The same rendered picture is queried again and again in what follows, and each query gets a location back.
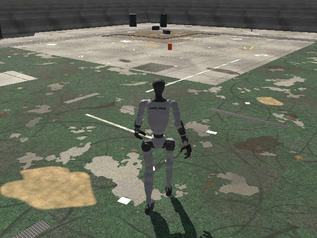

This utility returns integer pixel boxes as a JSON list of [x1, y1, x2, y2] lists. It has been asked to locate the robot left hand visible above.
[[134, 131, 146, 139]]

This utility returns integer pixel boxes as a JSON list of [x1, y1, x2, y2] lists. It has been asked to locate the robot right upper arm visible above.
[[169, 100, 182, 128]]

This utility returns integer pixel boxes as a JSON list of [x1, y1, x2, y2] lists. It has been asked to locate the robot left foot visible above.
[[145, 200, 155, 214]]

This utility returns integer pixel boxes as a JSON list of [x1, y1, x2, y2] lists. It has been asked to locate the left robot forearm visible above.
[[134, 118, 141, 133]]

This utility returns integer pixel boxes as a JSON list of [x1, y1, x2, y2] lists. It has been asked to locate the right robot forearm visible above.
[[178, 121, 190, 146]]

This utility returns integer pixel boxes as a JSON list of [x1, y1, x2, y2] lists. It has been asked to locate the robot left upper arm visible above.
[[135, 100, 148, 125]]

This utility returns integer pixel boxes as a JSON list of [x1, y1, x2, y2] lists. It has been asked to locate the left robot thigh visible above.
[[141, 139, 154, 180]]

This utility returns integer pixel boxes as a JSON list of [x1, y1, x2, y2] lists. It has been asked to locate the robot right hand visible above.
[[180, 144, 192, 159]]

